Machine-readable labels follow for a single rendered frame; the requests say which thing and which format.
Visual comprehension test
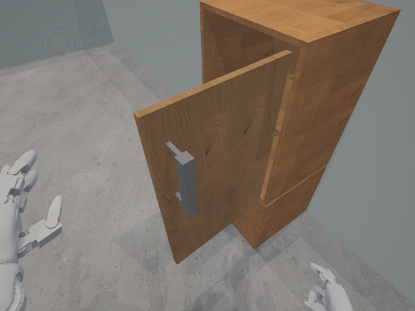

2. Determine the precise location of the robot left hand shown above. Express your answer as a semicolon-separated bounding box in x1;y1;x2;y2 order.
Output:
0;149;62;264

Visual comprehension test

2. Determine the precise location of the robot right hand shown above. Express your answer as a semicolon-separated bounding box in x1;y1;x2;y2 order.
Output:
304;263;353;311

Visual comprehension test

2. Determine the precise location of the robot left forearm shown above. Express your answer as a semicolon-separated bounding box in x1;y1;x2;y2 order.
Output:
0;263;27;311

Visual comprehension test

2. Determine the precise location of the cupboard door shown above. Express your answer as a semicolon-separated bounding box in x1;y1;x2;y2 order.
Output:
133;50;292;265

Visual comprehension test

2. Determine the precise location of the handle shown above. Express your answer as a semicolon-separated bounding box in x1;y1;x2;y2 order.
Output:
165;141;199;219

